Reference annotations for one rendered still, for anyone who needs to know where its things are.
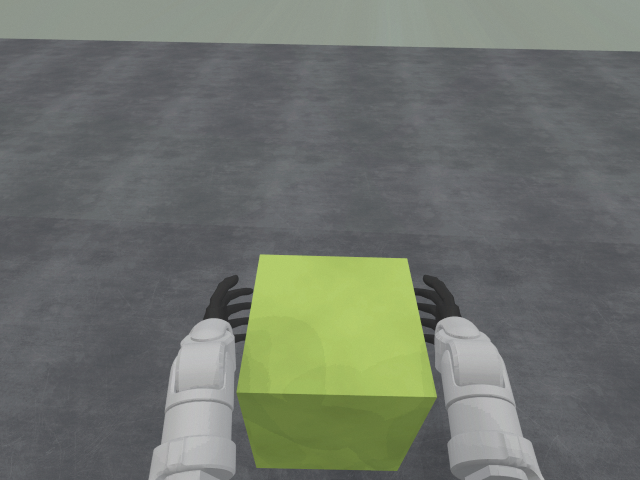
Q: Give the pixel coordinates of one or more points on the left robot hand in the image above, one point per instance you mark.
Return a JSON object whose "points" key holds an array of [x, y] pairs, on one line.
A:
{"points": [[221, 297]]}

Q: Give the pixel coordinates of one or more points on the right robot forearm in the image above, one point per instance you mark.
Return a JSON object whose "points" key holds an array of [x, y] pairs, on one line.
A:
{"points": [[486, 438]]}

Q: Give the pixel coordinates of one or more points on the carton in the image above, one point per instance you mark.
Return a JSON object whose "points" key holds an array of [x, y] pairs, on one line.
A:
{"points": [[335, 372]]}

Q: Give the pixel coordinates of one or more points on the left robot forearm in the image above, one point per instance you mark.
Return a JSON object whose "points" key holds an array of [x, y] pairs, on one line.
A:
{"points": [[196, 440]]}

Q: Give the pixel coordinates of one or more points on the right robot hand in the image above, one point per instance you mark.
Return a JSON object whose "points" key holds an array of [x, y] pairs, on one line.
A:
{"points": [[444, 300]]}

